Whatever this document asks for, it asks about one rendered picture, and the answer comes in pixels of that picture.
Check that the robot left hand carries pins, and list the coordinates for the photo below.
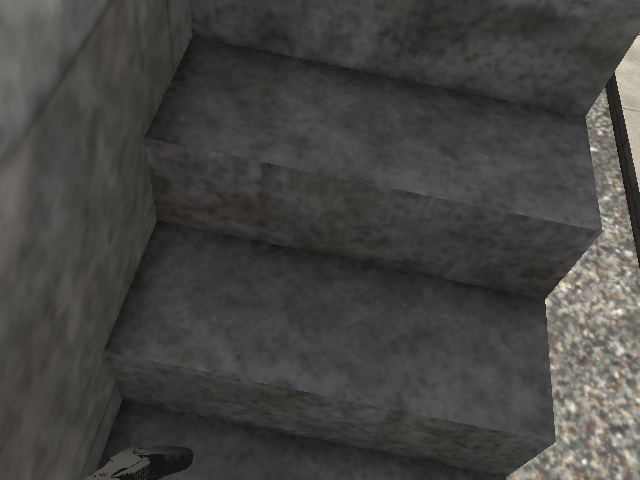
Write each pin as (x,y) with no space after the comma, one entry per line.
(138,463)

